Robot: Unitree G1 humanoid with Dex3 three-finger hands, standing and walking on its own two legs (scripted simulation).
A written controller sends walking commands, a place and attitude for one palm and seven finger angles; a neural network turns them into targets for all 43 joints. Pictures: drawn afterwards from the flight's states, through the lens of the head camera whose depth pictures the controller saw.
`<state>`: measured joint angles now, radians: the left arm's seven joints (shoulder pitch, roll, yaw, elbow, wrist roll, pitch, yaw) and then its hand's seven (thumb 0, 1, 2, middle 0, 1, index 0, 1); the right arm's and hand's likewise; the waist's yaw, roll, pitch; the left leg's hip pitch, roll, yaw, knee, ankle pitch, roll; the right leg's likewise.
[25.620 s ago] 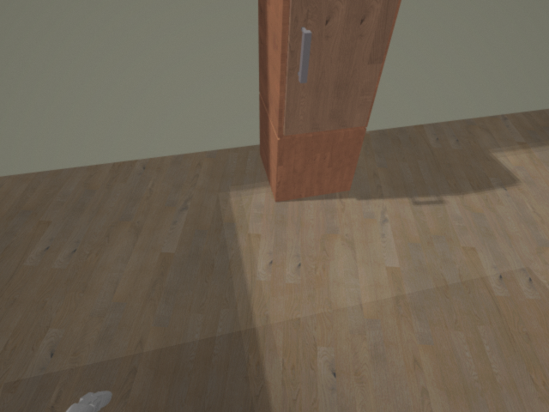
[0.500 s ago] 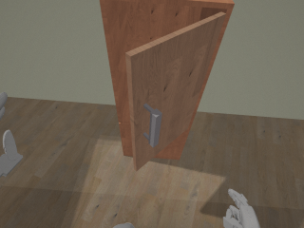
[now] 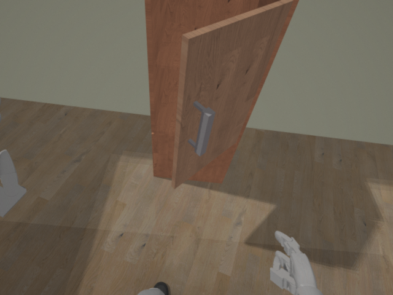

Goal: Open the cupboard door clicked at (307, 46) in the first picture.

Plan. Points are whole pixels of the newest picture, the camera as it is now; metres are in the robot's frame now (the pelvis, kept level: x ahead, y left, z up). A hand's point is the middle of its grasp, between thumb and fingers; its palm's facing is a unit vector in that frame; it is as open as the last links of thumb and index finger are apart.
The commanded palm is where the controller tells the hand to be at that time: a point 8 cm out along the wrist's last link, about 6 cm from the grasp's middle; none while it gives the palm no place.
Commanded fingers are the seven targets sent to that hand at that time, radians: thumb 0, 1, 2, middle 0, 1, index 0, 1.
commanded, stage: stop stepping back and stand still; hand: left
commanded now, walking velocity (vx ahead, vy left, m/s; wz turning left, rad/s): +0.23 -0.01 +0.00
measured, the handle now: (198, 129) +0.52 +0.04 -0.01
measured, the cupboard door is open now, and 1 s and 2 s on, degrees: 46 46 46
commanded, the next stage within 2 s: let the arm hang, fingers relaxed in 0.80 s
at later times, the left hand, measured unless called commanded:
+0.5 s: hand (40, 249) +0.15 +0.22 +0.15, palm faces +0.41 -0.81 -0.42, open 7.4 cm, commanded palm +0.07 +0.26 +0.17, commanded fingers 0.00 0.90 0.90 -0.20 -0.30 -0.20 -0.30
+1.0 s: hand out of the picture +0.10 +0.22 +0.02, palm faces +0.14 -0.88 -0.46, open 7.4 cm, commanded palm none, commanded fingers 0.00 0.90 0.90 -0.20 -0.30 -0.20 -0.30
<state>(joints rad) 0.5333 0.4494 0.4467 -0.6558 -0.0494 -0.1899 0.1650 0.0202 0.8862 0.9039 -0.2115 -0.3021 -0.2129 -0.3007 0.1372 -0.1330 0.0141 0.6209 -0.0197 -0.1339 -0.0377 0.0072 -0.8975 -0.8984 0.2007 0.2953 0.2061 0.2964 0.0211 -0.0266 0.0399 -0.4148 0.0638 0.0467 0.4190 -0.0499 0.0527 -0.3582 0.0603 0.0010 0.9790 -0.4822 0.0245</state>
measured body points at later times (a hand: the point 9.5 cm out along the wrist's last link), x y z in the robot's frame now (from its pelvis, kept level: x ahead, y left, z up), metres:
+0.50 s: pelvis -0.09 -0.03 -0.02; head -0.10 -0.03 +0.43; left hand +0.12 +0.26 +0.17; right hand +0.03 -0.30 -0.11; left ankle -0.03 +0.08 -0.74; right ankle -0.15 -0.11 -0.73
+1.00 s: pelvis -0.12 -0.02 -0.01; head -0.12 -0.04 +0.44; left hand +0.09 +0.27 +0.05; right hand +0.06 -0.28 -0.10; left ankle -0.08 +0.08 -0.74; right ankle -0.13 -0.11 -0.74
